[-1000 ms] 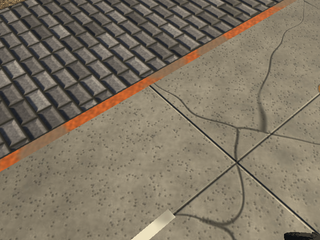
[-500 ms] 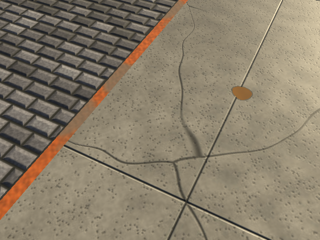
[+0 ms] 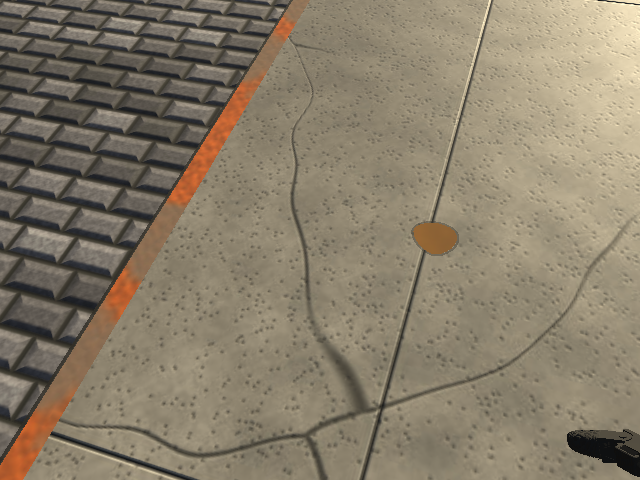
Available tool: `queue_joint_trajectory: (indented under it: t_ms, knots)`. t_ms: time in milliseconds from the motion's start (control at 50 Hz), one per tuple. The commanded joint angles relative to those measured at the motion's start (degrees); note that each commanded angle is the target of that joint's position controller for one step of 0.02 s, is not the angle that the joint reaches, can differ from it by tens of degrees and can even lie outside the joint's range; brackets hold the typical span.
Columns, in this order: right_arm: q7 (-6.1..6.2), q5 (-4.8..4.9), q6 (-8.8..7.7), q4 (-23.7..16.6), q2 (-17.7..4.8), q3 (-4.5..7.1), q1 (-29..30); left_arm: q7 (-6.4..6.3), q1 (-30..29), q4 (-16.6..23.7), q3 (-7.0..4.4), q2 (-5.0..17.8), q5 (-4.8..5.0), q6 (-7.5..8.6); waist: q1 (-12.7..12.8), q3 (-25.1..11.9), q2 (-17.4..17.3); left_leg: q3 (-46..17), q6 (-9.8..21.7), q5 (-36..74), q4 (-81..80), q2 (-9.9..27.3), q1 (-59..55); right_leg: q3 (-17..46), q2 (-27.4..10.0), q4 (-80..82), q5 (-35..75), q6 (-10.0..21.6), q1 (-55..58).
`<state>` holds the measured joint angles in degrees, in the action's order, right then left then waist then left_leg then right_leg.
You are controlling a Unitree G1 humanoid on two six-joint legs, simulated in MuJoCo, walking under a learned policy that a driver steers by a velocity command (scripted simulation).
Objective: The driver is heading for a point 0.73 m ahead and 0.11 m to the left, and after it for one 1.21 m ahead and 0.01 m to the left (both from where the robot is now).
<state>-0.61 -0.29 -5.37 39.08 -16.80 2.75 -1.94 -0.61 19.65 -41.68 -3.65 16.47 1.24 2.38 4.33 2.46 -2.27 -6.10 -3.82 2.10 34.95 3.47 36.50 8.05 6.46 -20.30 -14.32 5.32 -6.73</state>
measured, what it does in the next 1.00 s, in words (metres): walks ahead: left foot, then right foot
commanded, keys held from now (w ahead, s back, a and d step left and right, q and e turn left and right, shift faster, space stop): w+e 0.10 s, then w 0.26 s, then w+q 0.64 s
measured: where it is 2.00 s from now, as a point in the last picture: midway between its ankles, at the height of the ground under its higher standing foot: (346, 308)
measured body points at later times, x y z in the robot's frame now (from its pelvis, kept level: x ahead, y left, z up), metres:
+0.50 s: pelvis +0.27 +0.02 +0.00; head +0.31 +0.01 +0.45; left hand +0.53 +0.21 -0.08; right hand +0.22 -0.26 -0.13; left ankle +0.23 +0.15 -0.75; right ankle +0.40 -0.15 -0.71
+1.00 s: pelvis +0.52 -0.03 -0.01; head +0.55 -0.02 +0.44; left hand +0.51 +0.26 -0.13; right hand +0.75 -0.25 -0.10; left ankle +0.68 +0.13 -0.70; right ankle +0.43 -0.15 -0.75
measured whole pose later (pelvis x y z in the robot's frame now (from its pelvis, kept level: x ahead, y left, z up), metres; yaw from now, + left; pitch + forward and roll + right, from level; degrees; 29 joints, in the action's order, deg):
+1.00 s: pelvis +0.52 -0.03 -0.01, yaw +8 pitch +1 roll -3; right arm -2.5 1.2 -1.4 39.6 -16.6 3.1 -6.6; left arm -0.2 18.8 -48.0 -4.5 16.7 0.3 4.6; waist 4.8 1.9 -2.5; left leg -0.7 0.8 -0.4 40.2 5.7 37.5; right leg -12.5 0.7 -12.8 -16.9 -0.2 3.4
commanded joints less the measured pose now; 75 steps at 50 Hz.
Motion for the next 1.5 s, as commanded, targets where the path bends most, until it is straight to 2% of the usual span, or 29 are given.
queue_joint_trajectory:
  t_ms: [20,120,140,160,180,200,240,300,400,500,580,600,620,640,660,740,900,1020,1060,1100,1120,1140,1160,1180,1200,1220,1300,1380,1500]
  knots:
    - [-0.81,0.59,-1.51,-5.3,-4.6,1.04,6.8,-0.64,1.9,2.2,-2.77,9.8,0.39,0.18,0.5,-1.2,6.9,1.6,0.6,2.5,-5.5,-3.3,-6.4,11.8,-13.1,3.1,9.8,6.8,-2.8]
    - [-0.68,0.4,-2.79,-2.6,-8.4,3.19,-4.4,-0.73,0.0,2.4,-2.29,7.6,-0.1,-0.6,-6.0,-5.9,9.3,2.7,5.8,-4.1,-11.0,-3.3,-22.3,14.6,-11.8,-9.8,18.4,3.5,0.2]
    - [-0.3,-0.73,-2.98,-1.7,-10.7,3.85,-12.4,-0.44,0.2,3.2,-1.01,4.4,-0.91,-0.4,-9.4,-13.9,5.5,-4.2,9.5,-5.9,-8.9,4.4,-36.8,10.9,-8.9,-23.5,14.2,1.5,-5.4]
    - [-0.33,-1.53,-2.39,0.3,-15.5,5.07,-18.9,-0.45,8.5,3.9,0.17,0.6,0.22,0.18,-6.9,-21.4,-10.8,-29.3,19.4,-15.2,-11.9,17.0,-56.9,3.3,0.3,-43.1,-10.2,-3.3,-25.5]
    - [-0.98,0.47,-2.04,1.5,-11.5,4.46,-20.3,-0.59,10.0,2.9,-0.09,4.8,1.15,0.53,-7.5,-20.3,-13.4,-41.8,21.1,-29.9,-17.2,20.1,-57.5,3.5,-2.3,-51.9,-19.1,-4.1,-35.0]
    - [-0.85,0.98,-1.74,0.9,-7.3,3.29,-17.1,-0.51,4.0,2.9,-1.09,8.7,1.21,0.51,-8.9,-11.6,-6.6,-34.0,18.6,-32.8,-18.7,17.4,-50.3,3.9,-4.9,-54.6,-14.1,-4.4,-37.7]
    - [-0.69,0.02,-0.93,0.9,-5.0,2.24,-12.2,-0.4,-4.2,5.0,-1.13,8.2,-0.39,0.77,-7.7,-2.8,-1.2,-20.5,16.3,-21.3,-20.6,12.4,-36.9,0.8,-8.1,-50.6,-7.6,-4.4,-36.2]
    - [-0.52,-0.08,-1.21,2.0,-3.9,1.63,-11.5,0.42,-3.6,5.0,-0.54,4.7,-0.37,0.83,-4.9,-2.2,-3.7,-12.0,16.0,-10.0,-23.8,8.9,-30.2,-1.6,-10.9,-42.5,-4.7,-4.5,-30.5]
    - [-0.15,1.32,-0.76,4.1,-8.2,2.54,-13.5,1.06,-11.7,7.5,1.24,1.7,-1.32,1.72,-6.7,-1.0,-2.1,-4.8,16.8,-2.6,-26.8,7.6,-27.1,-5.3,-11.7,-23.9,6.0,-5.9,-27.7]
    - [0.19,2.22,0.64,6.4,-9.9,2.84,-18.8,2.01,-19.0,9.2,0.89,3.2,-0.44,2.92,-8.5,-0.5,-2.3,-5.1,14.9,-2.5,-24.0,8.0,-28.0,-5.8,-8.3,-11.6,13.7,-6.6,-20.6]
    - [0.66,1.98,1.55,6.9,-9.4,2.54,-19.0,1.65,-10.9,7.0,-1.35,7.3,-0.51,3.52,-2.3,-4.7,-2.4,-5.5,11.1,1.8,-13.1,6.4,-27.3,-6.5,-7.2,-5.0,10.2,-3.3,-3.7]
    - [0.53,1.23,1.36,6.0,-6.5,1.47,-18.4,1.02,-2.9,5.8,-2.5,10.2,-1.36,3.53,1.7,-10.7,-0.3,-3.0,8.9,-2.0,-0.6,3.1,-21.3,-1.9,-12.9,-6.1,9.7,-0.6,9.0]
    - [0.62,0.56,0.66,4.1,-0.8,-0.31,-22.4,0.46,4.0,5.1,-3.75,15.5,-2.54,2.84,2.3,-19.8,12.9,3.2,5.0,-22.3,19.8,-4.1,-3.6,16.7,-27.3,-5.6,6.3,5.6,28.4]
    - [0.77,2.15,0.14,3.9,-2.8,-0.02,-24.1,0.84,5.8,3.9,-3.33,13.4,-2.2,2.32,2.1,-22.3,18.9,0.3,4.4,-36.4,31.2,-4.5,5.2,31.9,-31.6,1.1,-5.3,10.0,27.9]
    - [0.82,3.05,0.32,3.8,-7.7,1.49,-20.9,1.02,2.6,3.9,-2.15,9.5,-1.42,2.37,1.8,-13.8,12.7,-1.4,4.6,-32.4,35.8,-1.5,8.8,26.0,-29.2,2.9,-10.2,8.2,21.2]
    - [0.66,2.0,2.53,3.2,-5.0,1.88,-16.9,1.42,-8.1,3.2,-0.57,3.8,-1.89,3.29,-3.8,-2.1,10.2,0.2,3.8,-19.3,31.1,3.9,2.4,5.1,-21.8,10.0,3.7,4.8,1.1]
    - [-1.12,1.51,3.22,-1.0,-1.7,0.76,-7.4,0.3,-7.0,-0.7,-2.31,7.8,-1.69,3.97,-2.6,0.9,5.0,3.0,3.2,-0.9,11.4,3.5,1.5,-11.9,-20.6,13.4,17.4,4.7,0.8]
    - [-2.86,1.46,3.46,-5.8,-2.9,0.82,0.9,0.08,-2.7,-3.5,-3.47,10.9,0.0,2.04,-0.8,3.0,4.5,7.6,7.0,-6.0,1.8,1.5,1.4,-16.7,-23.4,8.9,24.8,2.4,10.3]
    - [-2.96,1.29,3.81,-6.2,-4.8,1.87,-1.8,-0.21,-3.0,-3.5,-3.96,12.8,0.41,1.19,-3.3,-0.5,6.5,11.1,9.3,-12.1,1.5,-2.4,-5.4,-18.7,-23.1,0.6,44.0,1.1,12.2]
    - [-2.01,1.63,4.33,-2.4,-10.1,5.04,-17.3,-0.59,-3.5,-3.2,-3.49,12.1,0.55,0.48,-11.9,-9.2,5.1,12.2,13.1,-10.3,-2.6,-7.4,-28.3,-21.5,-19.7,-21.4,49.0,-1.9,4.6]
    - [-0.66,1.95,4.97,-1.0,-15.9,6.89,-23.9,-0.6,-1.1,-1.5,-1.99,7.9,-1.4,0.95,-12.7,-14.3,-4.7,-5.9,18.2,-11.7,-4.1,3.2,-46.8,-22.0,-15.5,-41.4,22.2,-5.2,-14.0]
    - [-0.75,1.63,4.21,-3.7,-19.2,6.61,-19.4,-0.06,0.3,1.4,-0.12,3.2,-2.04,2.7,-7.2,-21.2,-14.0,-38.8,28.7,-15.9,-14.1,15.7,-57.6,-11.4,-3.3,-58.7,-20.1,-8.1,-32.3]
    - [-1.35,1.1,3.38,-4.7,-13.9,4.96,-18.8,0.65,-5.6,2.0,-1.27,8.9,-0.29,4.24,-11.0,-21.3,-5.5,-36.7,26.4,-10.4,-17.1,16.0,-56.4,-2.4,-6.3,-61.1,-19.0,-7.1,-36.9]
    - [-1.38,0.56,2.71,-4.6,-11.7,4.22,-16.8,0.8,-8.5,3.2,-1.21,9.2,0.89,4.89,-9.9,-14.3,-3.5,-26.9,24.4,-0.1,-15.8,14.1,-49.4,-3.3,-8.2,-58.9,-15.2,-6.2,-37.6]
    - [-1.35,0.83,2.42,-4.6,-10.3,3.96,-13.5,0.2,-8.2,2.6,-1.1,8.4,-0.24,4.92,-6.9,-9.6,1.8,-19.4,22.2,9.7,-14.8,11.0,-41.1,-3.6,-10.6,-53.8,-11.7,-6.4,-35.5]
    - [-0.99,1.01,2.51,-5.1,-8.4,3.49,-10.7,-0.34,-7.6,1.9,-1.59,9.1,-1.62,4.34,-5.1,-7.9,1.8,-14.4,20.6,15.2,-14.8,9.1,-35.1,-3.7,-12.4,-49.4,-9.7,-6.8,-32.1]
    - [-0.02,-0.38,2.02,-4.1,-7.0,2.52,-7.8,-0.38,-2.6,-0.9,-0.78,5.9,-1.63,1.29,-1.9,-8.5,0.1,-4.5,20.2,30.0,-17.6,7.3,-24.4,-6.0,-12.4,-41.5,-2.8,-9.2,-23.0]
    - [0.86,-0.69,2.31,-1.2,-5.9,1.67,-7.5,0.2,-6.9,-1.0,0.5,3.5,-1.21,1.15,-4.0,-8.4,-2.2,3.7,16.6,26.6,-18.7,4.2,-24.4,-6.8,-12.2,-25.2,12.2,-9.0,-18.7]
    - [1.28,-0.75,3.66,2.8,-8.0,2.15,-8.1,1.59,-12.2,1.7,-0.7,7.0,-0.84,0.86,-6.2,-4.4,-2.3,2.7,16.2,18.7,-16.1,8.9,-31.6,-6.4,-10.3,-17.3,7.5,-6.4,-21.8]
